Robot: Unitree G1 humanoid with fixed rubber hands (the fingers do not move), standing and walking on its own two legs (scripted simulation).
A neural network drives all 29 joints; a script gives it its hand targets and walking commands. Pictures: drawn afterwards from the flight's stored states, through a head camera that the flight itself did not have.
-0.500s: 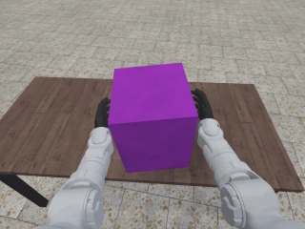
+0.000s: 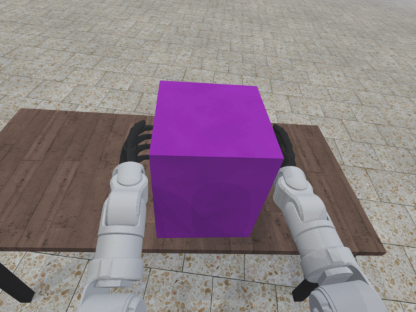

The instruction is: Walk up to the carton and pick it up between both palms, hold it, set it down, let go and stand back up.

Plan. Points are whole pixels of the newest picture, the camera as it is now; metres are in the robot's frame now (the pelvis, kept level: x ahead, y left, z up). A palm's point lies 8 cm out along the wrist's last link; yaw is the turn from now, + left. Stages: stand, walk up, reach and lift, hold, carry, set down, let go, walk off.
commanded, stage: reach and lift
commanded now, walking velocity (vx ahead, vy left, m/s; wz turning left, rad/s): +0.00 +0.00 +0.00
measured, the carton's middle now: (206, 162) +0.39 -0.01 +0.09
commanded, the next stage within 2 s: hold in 1.12 s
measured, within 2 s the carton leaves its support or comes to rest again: neither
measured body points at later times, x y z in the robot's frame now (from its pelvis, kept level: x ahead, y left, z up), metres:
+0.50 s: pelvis -0.01 -0.03 +0.00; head -0.05 +0.00 +0.45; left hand +0.39 +0.12 +0.15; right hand +0.37 -0.17 +0.15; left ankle +0.02 +0.11 -0.75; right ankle +0.00 -0.14 -0.75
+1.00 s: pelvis -0.01 -0.01 +0.00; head -0.03 +0.03 +0.45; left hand +0.38 +0.13 +0.15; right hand +0.36 -0.16 +0.14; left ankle +0.02 +0.11 -0.75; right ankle +0.00 -0.14 -0.75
